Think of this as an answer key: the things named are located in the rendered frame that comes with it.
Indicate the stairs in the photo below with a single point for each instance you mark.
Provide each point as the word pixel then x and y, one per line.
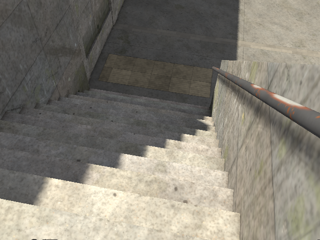
pixel 103 165

